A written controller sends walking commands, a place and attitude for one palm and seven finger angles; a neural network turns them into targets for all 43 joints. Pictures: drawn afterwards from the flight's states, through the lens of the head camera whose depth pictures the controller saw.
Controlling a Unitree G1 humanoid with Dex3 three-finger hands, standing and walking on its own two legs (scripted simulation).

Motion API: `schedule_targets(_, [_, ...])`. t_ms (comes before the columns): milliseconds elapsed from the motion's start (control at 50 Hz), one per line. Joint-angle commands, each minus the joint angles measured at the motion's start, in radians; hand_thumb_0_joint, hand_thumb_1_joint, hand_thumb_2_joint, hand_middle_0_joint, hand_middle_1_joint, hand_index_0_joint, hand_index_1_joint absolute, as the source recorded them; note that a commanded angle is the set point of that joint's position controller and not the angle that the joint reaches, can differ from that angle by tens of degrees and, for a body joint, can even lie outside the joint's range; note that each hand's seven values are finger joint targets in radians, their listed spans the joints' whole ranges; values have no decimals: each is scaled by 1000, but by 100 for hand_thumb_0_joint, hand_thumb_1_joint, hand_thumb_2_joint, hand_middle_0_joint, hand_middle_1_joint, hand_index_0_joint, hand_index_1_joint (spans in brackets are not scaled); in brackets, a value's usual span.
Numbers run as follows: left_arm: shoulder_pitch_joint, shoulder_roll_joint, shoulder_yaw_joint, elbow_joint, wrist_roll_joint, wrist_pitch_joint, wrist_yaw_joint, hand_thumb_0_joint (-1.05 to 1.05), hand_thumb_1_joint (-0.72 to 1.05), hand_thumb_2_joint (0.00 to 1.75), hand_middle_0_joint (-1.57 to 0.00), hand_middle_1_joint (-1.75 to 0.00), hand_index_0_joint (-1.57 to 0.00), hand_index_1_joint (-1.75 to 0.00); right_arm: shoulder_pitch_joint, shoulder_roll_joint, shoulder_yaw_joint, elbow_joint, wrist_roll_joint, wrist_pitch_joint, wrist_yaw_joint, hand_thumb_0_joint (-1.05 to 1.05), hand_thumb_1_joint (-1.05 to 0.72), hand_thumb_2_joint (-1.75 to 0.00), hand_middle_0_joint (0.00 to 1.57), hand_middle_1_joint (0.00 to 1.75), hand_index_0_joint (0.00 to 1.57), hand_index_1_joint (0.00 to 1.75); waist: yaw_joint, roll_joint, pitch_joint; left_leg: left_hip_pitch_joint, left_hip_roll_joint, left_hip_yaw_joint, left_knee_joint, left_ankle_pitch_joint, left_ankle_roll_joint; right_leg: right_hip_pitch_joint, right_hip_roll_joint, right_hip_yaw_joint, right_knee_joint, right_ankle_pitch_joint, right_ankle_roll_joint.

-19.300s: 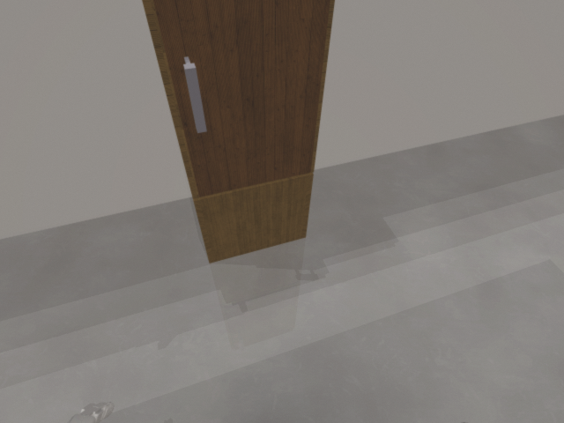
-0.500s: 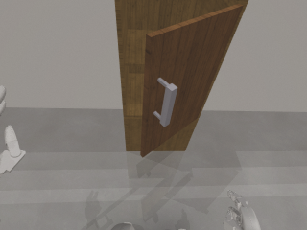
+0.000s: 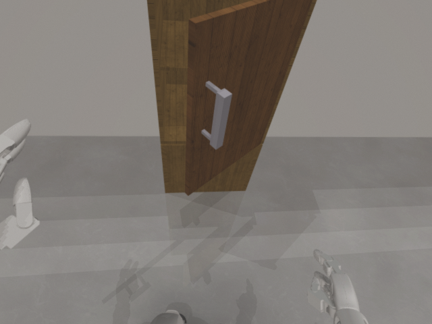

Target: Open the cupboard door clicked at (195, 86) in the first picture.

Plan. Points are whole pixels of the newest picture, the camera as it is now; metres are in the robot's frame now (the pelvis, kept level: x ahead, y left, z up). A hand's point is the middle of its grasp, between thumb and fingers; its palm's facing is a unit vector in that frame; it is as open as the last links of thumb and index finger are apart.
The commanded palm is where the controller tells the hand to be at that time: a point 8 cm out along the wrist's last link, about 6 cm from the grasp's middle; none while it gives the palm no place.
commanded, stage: step back with the hand held close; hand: left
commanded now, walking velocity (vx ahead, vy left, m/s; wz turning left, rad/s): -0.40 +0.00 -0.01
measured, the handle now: (213, 116) +0.56 +0.04 +0.04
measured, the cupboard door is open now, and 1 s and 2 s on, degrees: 38 38 38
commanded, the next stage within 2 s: stop stepping back and stand still in 0.18 s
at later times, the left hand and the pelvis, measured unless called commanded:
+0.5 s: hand out of the picture +0.02 +0.29 +0.18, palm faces +0.49 -0.78 -0.40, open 7.4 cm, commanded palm -0.02 +0.32 +0.19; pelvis -0.15 +0.01 +0.00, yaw +3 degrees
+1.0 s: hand out of the picture -0.01 +0.28 +0.17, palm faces +0.47 -0.74 -0.49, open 7.4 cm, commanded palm -0.07 +0.31 +0.19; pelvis -0.20 +0.00 +0.01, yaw +2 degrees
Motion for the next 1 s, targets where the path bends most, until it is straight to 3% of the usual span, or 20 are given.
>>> schedule_targets(0, [18, 169, 199, -127, -32, -47, 32, 0, 90, 90, -20, -30, -20, -30, -80, -136, -37, -156, -15, -22, -26, 0, -90, -90, 20, 30, 20, 30, 7, 161, -159, 246, 17, -22, -106, 388, -9, -78, -182, 52, -14, 739, 36])
schedule_targets(20, [-13, 163, 178, -121, -37, -49, 28, 0, 90, 90, -20, -30, -20, -30, -53, -164, -50, -141, -17, -22, -24, 0, -90, -90, 20, 30, 20, 30, 6, 252, -187, 352, 90, -112, -181, 590, 22, -131, -79, -17, 36, 450, 68])
schedule_targets(60, [-22, 133, 142, -53, -53, -47, 18, 0, 90, 90, -20, -30, -20, -30, -27, -177, -77, -135, -30, -49, -14, 0, -90, -90, 20, 30, 20, 30, 10, 309, -222, 314, 249, -280, -371, 371, 103, -118, 9, 20, 288, -204, 52])
schedule_targets(100, [-44, 98, 117, -39, -38, -40, 21, 0, 90, 90, -20, -30, -20, -30, -50, -178, -73, -127, -44, -71, -15, 0, -90, -90, 20, 30, 20, 30, 28, 238, -166, 73, 307, -336, -487, -103, 138, -12, 1, 59, 469, -211, 31])
schedule_targets(160, [-43, 73, 73, -70, -44, -2, 34, 0, 90, 90, -20, -30, -20, -30, -50, -174, -78, -143, -20, -77, -8, 0, -90, -90, 20, 30, 20, 30, 33, 149, -185, 106, 229, -194, -509, -228, 93, -9, 0, -13, 398, -163, 24])
schedule_targets(240, [-114, 108, 89, -171, -41, 14, 49, 0, 90, 90, -20, -30, -20, -30, -91, -167, -72, -156, -24, -79, -3, 0, -90, -90, 20, 30, 20, 30, 38, 264, -188, -37, 169, -88, -509, -332, 14, 122, 8, -88, 209, -207, -1])
schedule_targets(280, [-130, 184, 139, -225, -25, 12, 60, 0, 90, 90, -20, -30, -20, -30, -61, -144, -74, -144, -19, -70, -5, 0, -90, -90, 20, 30, 20, 30, 32, 53, -176, 121, 12, 60, -101, -290, -88, -112, -165, 66, -207, -284, -76])
schedule_targets(300, [-110, 201, 138, -250, -16, 8, 63, 0, 90, 90, -20, -30, -20, -30, -57, -129, -71, -143, -12, -71, -6, 0, -90, -90, 20, 30, 20, 30, 29, -141, -122, 269, -104, 44, 371, -219, -113, -495, -440, 442, -456, -521, -174])
schedule_targets(320, [-147, 219, 161, -265, 2, -9, 72, 0, 90, 90, -20, -30, -20, -30, -37, -142, -71, -115, -37, -62, -1, 0, -90, -90, 20, 30, 20, 30, 30, -147, -14, 119, -104, -35, 693, -245, -93, -606, -542, 525, -477, -484, -236])
schedule_targets(340, [-192, 242, 210, -283, -2, -18, 76, 0, 90, 90, -20, -30, -20, -30, -1, -141, -73, -96, -46, -44, 12, 0, -90, -90, 20, 30, 20, 30, -8, -126, -43, 64, -26, -96, 808, -219, -85, -619, -555, 394, -405, -373, -212])
schedule_targets(360, [-138, 146, 162, -142, -4, 12, 55, 0, 90, 90, -20, -30, -20, -30, 11, -95, -51, -98, -29, -32, 5, 0, -90, -90, 20, 30, 20, 30, -8, -70, -83, 10, -30, -36, 737, -131, -66, -441, -379, 172, -313, -305, -117])
schedule_targets(480, [-110, 48, 75, -33, 21, -3, 80, 0, 90, 90, -20, -30, -20, -30, 66, -126, -34, -80, -22, -102, -52, 0, -90, -90, 20, 30, 20, 30, -5, 163, -82, 289, 37, 24, -263, -154, 10, -114, -243, 72, -49, 74, -20])
schedule_targets(520, [-205, 83, 78, -109, 27, -28, 89, 0, 90, 90, -20, -30, -20, -30, 71, -160, -49, -114, -16, -110, -45, 0, -90, -90, 20, 30, 20, 30, 6, 298, -122, 391, 233, -233, -231, 96, 84, -227, -132, -22, 151, -10, 41])
schedule_targets(540, [-206, 113, 107, -103, 29, -29, 90, 0, 90, 90, -20, -30, -20, -30, 79, -160, -57, -120, -17, -115, -39, 0, -90, -90, 20, 30, 20, 30, 6, 194, -145, 436, 264, -246, -209, 287, 100, -266, -105, -65, 213, -32, 49])
schedule_targets(560, [-224, 114, 94, -117, 23, -31, 79, 0, 90, 90, -20, -30, -20, -30, 85, -128, -43, -81, -38, -117, -36, 0, -90, -90, 20, 30, 20, 30, -34, 255, -135, 469, 254, -300, -260, 362, 76, -341, -90, -83, 324, -112, 51])
schedule_targets(620, [-166, 66, 63, -118, 26, -26, 65, 0, 90, 90, -20, -30, -20, -30, 57, -126, -49, -75, -33, -131, -15, 0, -90, -90, 20, 30, 20, 30, -14, 149, -89, 362, 277, -278, -318, 133, 106, -313, -122, -29, 438, -96, 50])
schedule_targets(800, [-48, 95, 123, -36, 18, -5, 79, 0, 90, 90, -20, -30, -20, -30, 14, -125, -44, -104, -36, -78, -25, 0, -90, -90, 20, 30, 20, 30, -9, 242, -29, 64, 211, -138, -440, -449, 76, 13, -82, -168, 110, -90, 29])
schedule_targets(860, [-65, 92, 116, 29, 22, 11, 76, 0, 90, 90, -20, -30, -20, -30, 16, -128, -57, -101, -32, -49, -25, 0, -90, -90, 20, 30, 20, 30, 0, 67, -57, -62, 112, -37, -148, -409, 41, 182, -171, -24, -113, -89, -29])
schedule_targets(900, [-110, 115, 110, 16, 6, 15, 66, 0, 90, 90, -20, -30, -20, -30, -7, -127, -61, -112, -23, -43, -19, 0, -90, -90, 20, 30, 20, 30, 16, -182, -23, -162, -2, 33, 337, -290, 0, 66, -489, 447, -325, -148, -171])
schedule_targets(980, [-156, 60, 70, 35, 18, -21, 64, 0, 90, 90, -20, -30, -20, -30, 27, -140, -65, -72, -17, -62, -10, 0, -90, -90, 20, 30, 20, 30, -16, 5, -72, -80, 34, 21, 442, -148, -27, 0, -410, 225, -242, 64, -120])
